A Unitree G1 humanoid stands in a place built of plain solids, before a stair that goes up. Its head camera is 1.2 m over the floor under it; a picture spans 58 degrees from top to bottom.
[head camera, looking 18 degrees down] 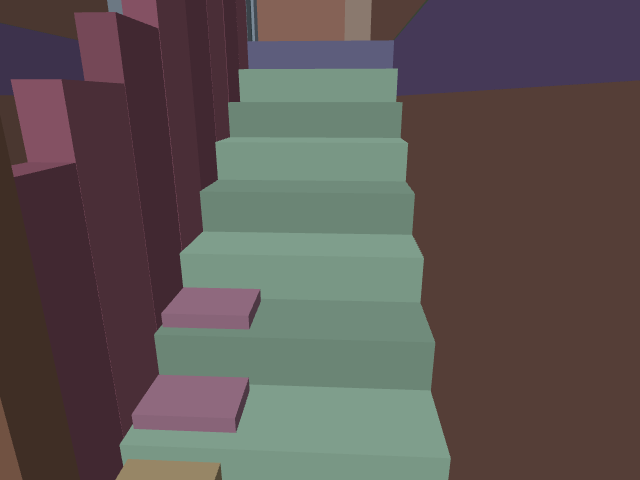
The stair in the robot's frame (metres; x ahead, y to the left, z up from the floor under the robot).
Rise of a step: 0.17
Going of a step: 0.27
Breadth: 0.86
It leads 3 degrees to the right of straight ahead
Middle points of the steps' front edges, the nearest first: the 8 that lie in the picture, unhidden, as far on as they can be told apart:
0.89 0.10 0.34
1.16 0.08 0.51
1.43 0.07 0.68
1.70 0.06 0.85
1.96 0.04 1.02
2.23 0.03 1.19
2.50 0.01 1.36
2.77 0.00 1.53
